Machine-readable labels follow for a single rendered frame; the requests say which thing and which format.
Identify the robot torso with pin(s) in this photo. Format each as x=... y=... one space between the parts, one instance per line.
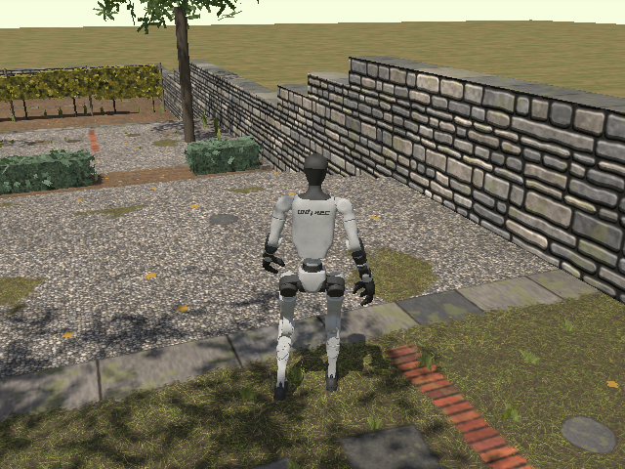
x=313 y=224

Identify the right robot forearm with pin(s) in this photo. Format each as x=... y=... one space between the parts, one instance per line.
x=362 y=263

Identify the left robot upper arm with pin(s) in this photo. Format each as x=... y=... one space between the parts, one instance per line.
x=284 y=204

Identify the right robot hand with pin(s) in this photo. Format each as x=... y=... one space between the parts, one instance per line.
x=369 y=291

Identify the robot left foot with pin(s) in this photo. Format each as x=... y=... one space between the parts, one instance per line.
x=280 y=392

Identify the left robot hand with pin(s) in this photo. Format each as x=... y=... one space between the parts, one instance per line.
x=269 y=268

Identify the left robot forearm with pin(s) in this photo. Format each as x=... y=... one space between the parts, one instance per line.
x=269 y=251

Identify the right robot upper arm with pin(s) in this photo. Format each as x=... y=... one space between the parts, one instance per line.
x=345 y=207

